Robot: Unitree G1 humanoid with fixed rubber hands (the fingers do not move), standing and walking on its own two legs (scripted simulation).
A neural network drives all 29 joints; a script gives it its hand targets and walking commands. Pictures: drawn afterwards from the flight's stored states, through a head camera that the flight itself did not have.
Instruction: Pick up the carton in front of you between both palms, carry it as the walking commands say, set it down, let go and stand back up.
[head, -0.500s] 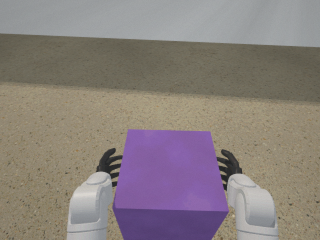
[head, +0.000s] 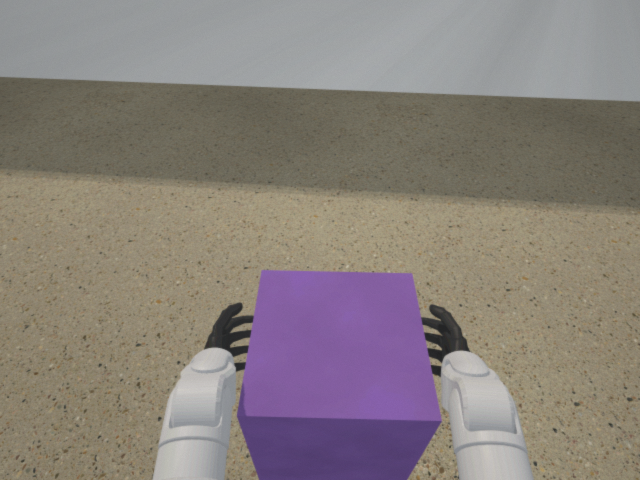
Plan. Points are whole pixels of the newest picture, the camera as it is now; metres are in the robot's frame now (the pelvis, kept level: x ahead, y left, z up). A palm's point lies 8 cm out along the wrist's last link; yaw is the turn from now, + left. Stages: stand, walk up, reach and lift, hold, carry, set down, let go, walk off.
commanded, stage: carry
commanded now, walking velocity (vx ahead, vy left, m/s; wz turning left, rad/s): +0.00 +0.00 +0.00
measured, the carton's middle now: (334, 381) +0.29 +0.00 -0.04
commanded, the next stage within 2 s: hold in 0.68 s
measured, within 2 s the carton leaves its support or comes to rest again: neither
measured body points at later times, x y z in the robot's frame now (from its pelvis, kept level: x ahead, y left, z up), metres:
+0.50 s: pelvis -0.01 +0.00 +0.00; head -0.04 -0.01 +0.45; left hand +0.28 +0.15 +0.03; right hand +0.28 -0.15 +0.03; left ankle -0.02 +0.11 -0.74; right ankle -0.01 -0.10 -0.74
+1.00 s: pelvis -0.04 +0.00 +0.01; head -0.07 +0.00 +0.45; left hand +0.26 +0.14 +0.04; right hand +0.24 -0.17 +0.04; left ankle -0.02 +0.12 -0.74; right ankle -0.01 -0.11 -0.74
